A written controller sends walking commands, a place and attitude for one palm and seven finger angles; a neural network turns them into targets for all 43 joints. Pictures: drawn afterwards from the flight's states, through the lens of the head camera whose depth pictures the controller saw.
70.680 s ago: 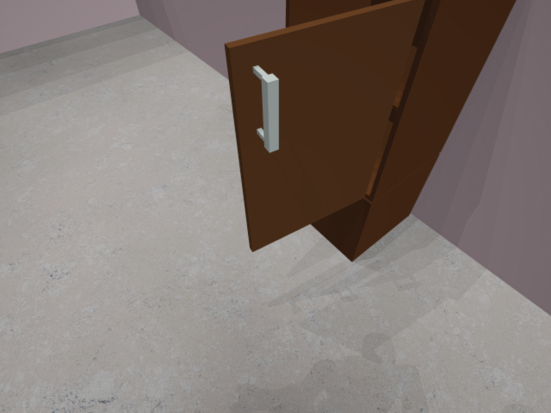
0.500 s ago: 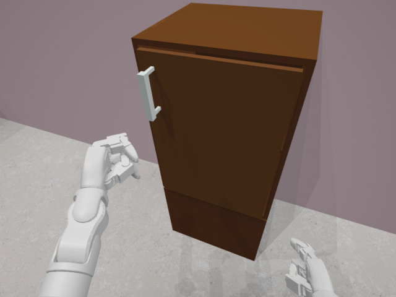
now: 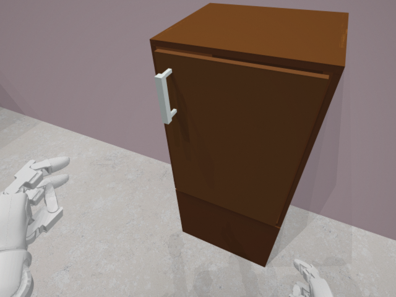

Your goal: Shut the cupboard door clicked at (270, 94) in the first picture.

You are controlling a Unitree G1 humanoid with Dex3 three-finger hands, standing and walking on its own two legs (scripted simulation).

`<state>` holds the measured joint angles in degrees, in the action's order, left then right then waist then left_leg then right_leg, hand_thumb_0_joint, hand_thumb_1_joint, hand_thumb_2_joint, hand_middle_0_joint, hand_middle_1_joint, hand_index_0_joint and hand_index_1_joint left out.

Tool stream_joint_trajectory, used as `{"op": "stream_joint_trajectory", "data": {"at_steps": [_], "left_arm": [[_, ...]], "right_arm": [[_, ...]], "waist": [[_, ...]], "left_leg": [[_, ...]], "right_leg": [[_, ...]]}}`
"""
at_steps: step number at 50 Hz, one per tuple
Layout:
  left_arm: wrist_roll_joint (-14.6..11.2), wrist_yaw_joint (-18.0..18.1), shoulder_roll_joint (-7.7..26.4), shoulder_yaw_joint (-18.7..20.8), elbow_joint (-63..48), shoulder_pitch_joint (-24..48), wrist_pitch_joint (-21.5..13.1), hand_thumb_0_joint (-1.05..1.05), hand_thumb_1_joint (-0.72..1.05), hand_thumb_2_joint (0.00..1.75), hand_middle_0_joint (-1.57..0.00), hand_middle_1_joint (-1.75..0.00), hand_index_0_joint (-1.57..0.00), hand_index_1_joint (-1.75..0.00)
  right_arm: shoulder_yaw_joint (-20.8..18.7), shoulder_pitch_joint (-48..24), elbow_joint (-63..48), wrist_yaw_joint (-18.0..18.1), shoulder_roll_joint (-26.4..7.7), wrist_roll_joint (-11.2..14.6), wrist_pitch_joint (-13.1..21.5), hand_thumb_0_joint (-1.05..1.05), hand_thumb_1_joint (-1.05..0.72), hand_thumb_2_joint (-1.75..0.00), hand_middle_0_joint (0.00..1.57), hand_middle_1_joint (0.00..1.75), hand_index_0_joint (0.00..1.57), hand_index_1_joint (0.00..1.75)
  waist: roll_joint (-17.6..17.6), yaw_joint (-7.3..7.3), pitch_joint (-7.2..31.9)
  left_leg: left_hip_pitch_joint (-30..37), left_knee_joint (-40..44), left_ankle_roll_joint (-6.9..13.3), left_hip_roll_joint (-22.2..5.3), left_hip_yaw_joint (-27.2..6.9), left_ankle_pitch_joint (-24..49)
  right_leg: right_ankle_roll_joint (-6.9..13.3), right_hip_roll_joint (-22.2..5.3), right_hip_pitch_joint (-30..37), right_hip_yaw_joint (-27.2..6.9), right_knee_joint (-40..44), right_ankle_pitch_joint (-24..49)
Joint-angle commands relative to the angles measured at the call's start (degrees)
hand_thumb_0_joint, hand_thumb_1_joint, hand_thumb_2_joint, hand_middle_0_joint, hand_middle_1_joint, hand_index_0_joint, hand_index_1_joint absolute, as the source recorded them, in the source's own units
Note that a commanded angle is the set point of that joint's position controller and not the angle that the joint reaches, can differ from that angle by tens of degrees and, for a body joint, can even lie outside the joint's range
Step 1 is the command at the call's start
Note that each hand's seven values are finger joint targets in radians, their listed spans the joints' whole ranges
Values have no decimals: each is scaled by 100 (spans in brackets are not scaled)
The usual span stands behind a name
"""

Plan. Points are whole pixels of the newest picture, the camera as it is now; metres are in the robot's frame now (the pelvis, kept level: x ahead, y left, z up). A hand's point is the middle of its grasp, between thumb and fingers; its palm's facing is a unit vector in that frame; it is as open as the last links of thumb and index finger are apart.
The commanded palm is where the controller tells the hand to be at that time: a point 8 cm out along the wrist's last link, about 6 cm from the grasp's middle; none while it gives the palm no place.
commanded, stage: draw the hand back to the body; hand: left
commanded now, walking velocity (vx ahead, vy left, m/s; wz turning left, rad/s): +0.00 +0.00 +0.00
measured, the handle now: (167, 96) +0.58 +0.15 +0.13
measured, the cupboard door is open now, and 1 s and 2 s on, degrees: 0 0 0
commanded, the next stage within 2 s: step back with the hand held close in 0.44 s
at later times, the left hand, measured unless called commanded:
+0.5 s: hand (40, 217) +0.18 +0.26 +0.16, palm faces +0.47 -0.78 -0.41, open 7.4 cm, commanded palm +0.13 +0.30 +0.17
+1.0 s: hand (22, 229) +0.16 +0.28 +0.16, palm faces +0.40 -0.76 -0.51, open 7.4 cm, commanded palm +0.10 +0.31 +0.17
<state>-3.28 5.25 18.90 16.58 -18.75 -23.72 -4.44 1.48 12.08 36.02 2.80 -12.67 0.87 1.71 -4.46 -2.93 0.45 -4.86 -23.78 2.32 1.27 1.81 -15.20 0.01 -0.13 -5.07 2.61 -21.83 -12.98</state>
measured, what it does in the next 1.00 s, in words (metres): stands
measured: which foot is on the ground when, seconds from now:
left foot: down 0.00-1.00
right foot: down 0.00-1.00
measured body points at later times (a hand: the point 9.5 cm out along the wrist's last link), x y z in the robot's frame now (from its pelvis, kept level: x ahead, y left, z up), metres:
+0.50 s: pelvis +0.00 +0.00 +0.00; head -0.03 -0.02 +0.45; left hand +0.15 +0.30 +0.18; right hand +0.18 -0.22 -0.08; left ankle -0.02 +0.09 -0.74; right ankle -0.01 -0.12 -0.74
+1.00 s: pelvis -0.04 +0.02 -0.01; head -0.04 +0.01 +0.44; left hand +0.13 +0.32 +0.19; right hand +0.13 -0.24 -0.09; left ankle -0.02 +0.09 -0.74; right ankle -0.01 -0.12 -0.74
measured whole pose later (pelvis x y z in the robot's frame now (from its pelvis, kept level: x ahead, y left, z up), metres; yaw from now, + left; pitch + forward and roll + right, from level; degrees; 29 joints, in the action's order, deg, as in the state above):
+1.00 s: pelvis -0.04 +0.02 -0.01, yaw -1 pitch +0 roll -1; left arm -2.9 7.8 25.9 25.0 -27.1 -31.6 -8.7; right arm -0.6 11.6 31.1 5.0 -13.8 1.5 -1.6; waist -1.0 0.0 0.8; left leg -17.4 -33.2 3.9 2.2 3.7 -15.9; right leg -1.2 -1.4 -18.6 0.9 -32.4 -13.7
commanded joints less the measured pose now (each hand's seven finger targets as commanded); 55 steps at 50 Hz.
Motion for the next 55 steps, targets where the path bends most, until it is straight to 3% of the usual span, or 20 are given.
{"op": "stream_joint_trajectory", "data": {"at_steps": [1, 3, 4, 8, 14, 16, 17, 21, 26, 28, 29, 30, 33, 38, 41, 44, 46, 49, 52, 55], "left_arm": [[-45, 181, 1280, 1048, -1494, 133, -403, 0, 90, 90, -25, -36, -25, -36], [-59, 199, 1321, 1191, -1494, -55, -414, 0, 90, 90, -20, -30, -20, -30], [-44, 181, 1064, 924, -1425, 46, -412, 0, 90, 90, -20, -30, -20, -30], [18, 242, 977, 721, -1277, 573, -412, 0, 90, 90, -20, -30, -20, -30], [50, 296, 1096, 830, -1435, 497, -478, 0, 90, 90, -20, -30, -20, -30], [51, 311, 1307, 1048, -1507, 350, -475, 0, 90, 90, -20, -30, -20, -30], [49, 294, 1202, 946, -1669, 397, -490, 0, 90, 90, -20, -30, -20, -30], [30, 282, 1268, 1088, -1486, 156, -454, 0, 90, 90, -20, -30, -20, -30], [-5, 229, 1067, 946, -1202, 175, -426, 0, 90, 90, -20, -30, -20, -30], [1, 231, 1062, 919, -1251, 268, -450, 0, 90, 90, -20, -30, -20, -30], [-5, 246, 1854, 1619, -1585, 810, -651, 0, 90, 90, -20, -30, -20, -30], [-32, 191, 1379, 1259, -1161, 208, -671, 0, 90, 90, -20, -30, -20, -30], [-8, 198, 1220, 1033, -1334, -87, -721, 0, 90, 90, -20, -30, -20, -30], [-9, 333, 1544, 1346, -1776, -442, -725, 0, 90, 90, -20, -30, -20, -30], [-14, 400, 1848, 1680, -1960, -580, -712, 0, 90, 90, -20, -30, -20, -30], [-25, 416, 1714, 1624, -1958, -712, -709, 0, 90, 90, -20, -30, -20, -30], [-20, 431, 1827, 1788, -1900, -766, -715, 0, 90, 90, -20, -30, -20, -30], [6, 409, 1562, 1551, -1864, -681, -755, 0, 90, 90, -20, -30, -20, -30], [70, 396, 1410, 1456, -1750, -551, -801, 0, 90, 90, -20, -30, -20, -30], [171, 415, 1408, 1457, -1770, -204, -882, 0, 90, 90, -20, -30, -20, -30]], "right_arm": [[-272, -864, -960, 74, -593, 6, 443, 0, -90, -90, 20, 30, 20, 30], [-289, -825, -957, 76, -576, 15, 467, 0, -90, -90, 20, 30, 20, 30], [-287, -823, -929, 79, -580, 14, 479, 0, -90, -90, 20, 30, 20, 30], [-327, -803, -850, 131, -681, 16, 554, 0, -90, -90, 20, 30, 20, 30], [-299, -852, -861, 165, -630, -12, 627, 0, -90, -90, 20, 30, 20, 30], [-294, -855, -848, 166, -641, -36, 656, 0, -90, -90, 20, 30, 20, 30], [-274, -870, -874, 153, -592, -27, 662, 0, -90, -90, 20, 30, 20, 30], [-266, -871, -841, 139, -589, -33, 658, 0, -90, -90, 20, 30, 20, 30], [-285, -861, -843, 137, -613, -6, 605, 0, -90, -90, 20, 30, 20, 30], [-296, -850, -866, 137, -604, 0, 595, 0, -90, -90, 20, 30, 20, 30], [-382, -732, -1085, 133, -861, 59, 504, 0, -90, -90, 20, 30, 20, 30], [-368, -676, -1010, 155, -745, 38, 456, 0, -90, -90, 20, 30, 20, 30], [-359, -670, -1055, 143, -723, 37, 355, 0, -90, -90, 20, 30, 20, 30], [-435, -608, -1196, 213, -797, 50, 183, 0, -90, -90, 20, 30, 20, 30], [-473, -636, -1285, 277, -811, 50, 70, 0, -90, -90, 20, 30, 20, 30], [-465, -574, -1376, 290, -785, 75, -31, 0, -90, -90, 20, 30, 20, 30], [-497, -608, -1375, 314, -842, 44, -46, 0, -90, -90, 20, 30, 20, 30], [-465, -512, -1402, 283, -850, 38, -23, 0, -90, -90, 20, 30, 20, 30], [-446, -444, -1390, 281, -858, 24, 30, 0, -90, -90, 20, 30, 20, 30], [-447, -406, -1426, 270, -904, 35, 111, 0, -90, -90, 20, 30, 20, 30]], "waist": [[-152, -86, 448], [-7, -79, 348], [3, -14, 212], [205, 85, -45], [128, -37, 352], [-85, -98, 435], [-177, -75, 492], [-196, -95, 184], [120, -32, -141], [185, -22, 3], [165, 139, -88], [471, 170, 25], [462, 207, 405], [286, 218, 1091], [258, 195, 1232], [236, 231, 1115], [53, 190, 1018], [-117, 232, 721], [-160, 243, 426], [-141, 284, 177]], "left_leg": [[-200, 273, -255, -251, -222, 2023], [-242, 289, -270, -255, -208, 1933], [-262, 316, -259, -252, -198, 1825], [-266, 402, -200, -251, -232, 1243], [-205, 446, -197, -195, -265, 1178], [-248, 413, -215, -188, -251, 1316], [-227, 399, -232, -181, -253, 1415], [-351, 379, -260, -205, -228, 1530], [-402, 459, -232, -245, -214, 1225], [-353, 472, -214, -232, -197, 1122], [-908, 259, -22, -388, -321, 523], [-833, 69, -15, -338, -350, 465], [-686, -295, -52, -335, -306, 801], [-765, -523, -126, -525, -417, 2099], [-852, -550, -125, -593, -443, 2463], [-1202, -434, -100, -728, -573, 2544], [-1479, -267, -32, -816, -656, 2273], [-2099, 28, 67, -999, -796, 1529], [-3035, 332, 211, -1117, -925, 187], [-4014, 536, 347, -1123, -1004, -1765]], "right_leg": [[68, 43, 218, -42, 164, 1260], [54, 39, 148, -24, 162, 1194], [44, 33, 35, -21, 186, 1090], [24, 36, -255, -19, 284, 618], [60, 34, 67, -12, 232, 569], [79, 28, 215, -43, 226, 739], [81, 14, 244, -41, 199, 815], [93, 40, 177, -46, 245, 920], [63, 54, -52, -30, 333, 640], [47, 44, -29, -35, 311, 559], [74, -230, -306, -543, 413, 742], [131, -444, -453, -618, 432, 730], [241, -710, -582, -777, 281, 1048], [252, -747, -254, -672, -539, 2368], [183, -650, -243, -628, -809, 2605], [126, -514, -213, -557, -1091, 2354], [58, -397, -187, -523, -1189, 2055], [-9, -246, -159, -482, -1429, 1259], [-51, -165, 148, -473, -1662, 857], [-52, -144, 475, -576, -1867, 475]]}}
